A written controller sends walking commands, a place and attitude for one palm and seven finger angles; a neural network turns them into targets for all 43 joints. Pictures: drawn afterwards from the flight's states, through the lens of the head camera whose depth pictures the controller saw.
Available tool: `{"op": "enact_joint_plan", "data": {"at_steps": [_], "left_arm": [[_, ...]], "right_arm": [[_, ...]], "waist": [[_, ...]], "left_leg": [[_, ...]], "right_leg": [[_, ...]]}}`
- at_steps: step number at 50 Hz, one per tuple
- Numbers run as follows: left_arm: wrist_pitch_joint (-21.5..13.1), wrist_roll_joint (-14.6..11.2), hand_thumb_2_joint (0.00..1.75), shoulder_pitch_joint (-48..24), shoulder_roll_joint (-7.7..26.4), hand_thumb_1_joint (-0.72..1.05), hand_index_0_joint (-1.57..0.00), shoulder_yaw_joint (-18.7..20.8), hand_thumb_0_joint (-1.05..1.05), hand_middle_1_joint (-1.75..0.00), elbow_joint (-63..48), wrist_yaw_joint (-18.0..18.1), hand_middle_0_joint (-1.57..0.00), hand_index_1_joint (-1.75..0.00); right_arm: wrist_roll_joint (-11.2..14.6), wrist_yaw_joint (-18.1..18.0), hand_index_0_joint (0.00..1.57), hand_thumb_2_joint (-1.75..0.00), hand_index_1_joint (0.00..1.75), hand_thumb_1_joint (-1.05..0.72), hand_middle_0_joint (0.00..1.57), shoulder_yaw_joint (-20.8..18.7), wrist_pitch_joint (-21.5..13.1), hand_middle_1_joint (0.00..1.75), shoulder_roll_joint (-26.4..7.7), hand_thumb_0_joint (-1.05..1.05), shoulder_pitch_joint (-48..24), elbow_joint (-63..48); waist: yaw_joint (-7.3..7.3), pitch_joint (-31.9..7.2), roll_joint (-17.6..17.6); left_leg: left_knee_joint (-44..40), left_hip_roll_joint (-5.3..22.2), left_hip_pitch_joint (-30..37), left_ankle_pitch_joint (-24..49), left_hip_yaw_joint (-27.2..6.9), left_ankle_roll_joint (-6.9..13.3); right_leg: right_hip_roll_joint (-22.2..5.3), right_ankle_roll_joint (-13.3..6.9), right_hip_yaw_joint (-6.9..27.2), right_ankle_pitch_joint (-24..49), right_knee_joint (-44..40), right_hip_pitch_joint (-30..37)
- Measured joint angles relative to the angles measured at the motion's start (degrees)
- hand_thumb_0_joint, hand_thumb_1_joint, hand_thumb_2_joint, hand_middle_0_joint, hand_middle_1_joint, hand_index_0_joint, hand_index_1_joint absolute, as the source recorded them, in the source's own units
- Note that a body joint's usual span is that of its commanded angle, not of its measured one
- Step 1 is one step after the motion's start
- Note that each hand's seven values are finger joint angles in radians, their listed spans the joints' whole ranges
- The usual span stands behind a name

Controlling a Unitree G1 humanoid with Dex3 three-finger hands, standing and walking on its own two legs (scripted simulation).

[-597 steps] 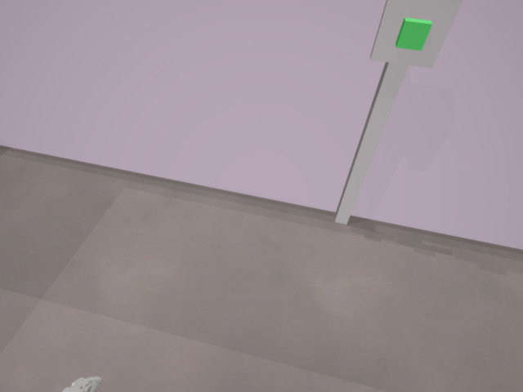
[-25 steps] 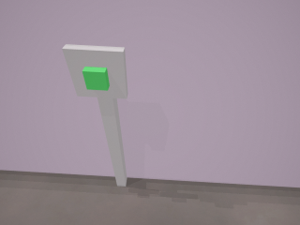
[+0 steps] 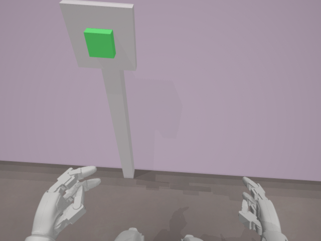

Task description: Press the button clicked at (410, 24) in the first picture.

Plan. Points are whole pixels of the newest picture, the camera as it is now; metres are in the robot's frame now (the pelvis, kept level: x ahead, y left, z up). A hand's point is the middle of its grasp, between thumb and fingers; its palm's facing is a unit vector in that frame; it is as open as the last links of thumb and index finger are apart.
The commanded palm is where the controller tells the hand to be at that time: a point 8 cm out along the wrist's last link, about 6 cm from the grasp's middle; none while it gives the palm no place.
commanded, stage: raise the hand and make a fist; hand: left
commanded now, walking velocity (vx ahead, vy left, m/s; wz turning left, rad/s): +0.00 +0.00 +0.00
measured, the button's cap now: (101, 42) +0.56 +0.21 +0.22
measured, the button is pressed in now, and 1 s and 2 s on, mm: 0 0 0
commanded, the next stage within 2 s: aim a knuckle at the button in 1.60 s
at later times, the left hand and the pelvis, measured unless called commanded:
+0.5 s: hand (70, 167) +0.24 +0.21 +0.11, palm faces +0.05 -1.00 -0.07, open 3.1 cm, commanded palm +0.20 +0.26 +0.12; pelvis +0.05 +0.00 +0.03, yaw +1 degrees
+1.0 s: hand (62, 135) +0.27 +0.21 +0.18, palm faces +0.04 -1.00 -0.09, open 3.1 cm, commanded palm +0.24 +0.27 +0.19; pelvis +0.07 +0.00 +0.05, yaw +2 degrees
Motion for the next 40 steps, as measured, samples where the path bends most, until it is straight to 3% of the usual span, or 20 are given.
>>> {"op": "enact_joint_plan", "data": {"at_steps": [3,6,10,14,17,27,40], "left_arm": [[1.5,0.8,0.90,5.1,0.2,0.90,-0.61,0.1,0.01,-0.73,-5.6,4.1,-0.60,-0.74],[-1.0,1.5,0.90,6.7,1.1,0.90,-0.69,0.2,0.02,-0.82,-10.4,5.9,-0.68,-0.83],[-1.1,1.1,0.90,3.4,2.3,0.90,-0.80,0.6,0.02,-0.94,-12.2,3.0,-0.79,-0.95],[5.4,0.1,0.90,0.8,3.2,0.90,-0.91,1.3,0.02,-1.06,-11.7,0.2,-0.90,-1.07],[8.8,-0.9,0.90,1.4,3.2,0.90,-0.99,2.8,0.02,-1.15,-12.1,0.4,-0.98,-1.16],[8.9,-2.0,0.90,2.8,3.0,0.90,-1.22,4.9,0.02,-1.41,-14.6,0.5,-1.22,-1.42],[13.7,-1.8,0.90,-1.0,3.8,0.90,-1.30,5.0,0.02,-1.49,-17.5,0.9,-1.29,-1.50]], "right_arm": [[-0.3,-1.1,0.20,-0.90,0.30,-0.90,0.20,0.2,-0.1,0.30,0.3,0.01,0.9,-1.3],[-0.8,-1.7,0.20,-0.90,0.30,-0.90,0.20,1.3,-0.8,0.30,0.5,0.01,1.6,-0.5],[-0.7,-1.7,0.20,-0.90,0.30,-0.90,0.20,3.0,-1.1,0.30,1.1,0.01,1.6,1.7],[-0.2,-2.1,0.20,-0.90,0.30,-0.90,0.20,3.7,-0.3,0.30,2.7,0.02,2.3,3.3],[-0.2,-2.4,0.20,-0.90,0.30,-0.90,0.21,3.5,0.0,0.30,3.5,0.02,3.5,4.0],[-0.1,-2.3,0.20,-0.90,0.30,-0.90,0.20,1.6,-0.8,0.30,0.7,0.02,5.2,4.9],[0.4,-2.5,0.20,-0.90,0.30,-0.90,0.20,2.5,-1.8,0.30,0.4,0.02,3.1,4.2]], "waist": [[1.10,0.1,0.5],[1.90,0.3,1.2],[1.97,1.0,2.6],[1.22,1.0,3.4],[0.48,0.7,3.5],[0.42,0.9,3.4],[1.40,1.1,3.5]], "left_leg": [[1.3,0.2,-0.3,-0.9,-1.7,-0.3],[2.0,0.3,-0.6,-1.5,-3.5,-0.6],[1.9,0.5,-0.6,-1.7,-4.9,-0.9],[-1.0,0.8,1.8,-1.3,-4.4,-0.9],[-3.9,1.0,4.4,-1.0,-3.6,-0.8],[-8.8,0.4,9.5,-0.7,-2.8,-0.5],[-14.0,-0.2,16.1,0.6,-2.9,-0.2]], "right_leg": [[0.5,-0.4,-1.6,-0.7,-0.1,0.8],[0.8,-0.6,-3.2,-1.0,-0.9,1.7],[1.2,-0.9,-4.5,-0.9,-2.5,2.7],[1.6,-0.7,-3.9,-0.1,-5.5,4.8],[1.8,-0.5,-2.9,0.5,-8.2,7.0],[1.5,0.0,-1.8,0.9,-12.8,11.8],[1.1,0.4,-1.8,2.3,-18.2,18.5]]}}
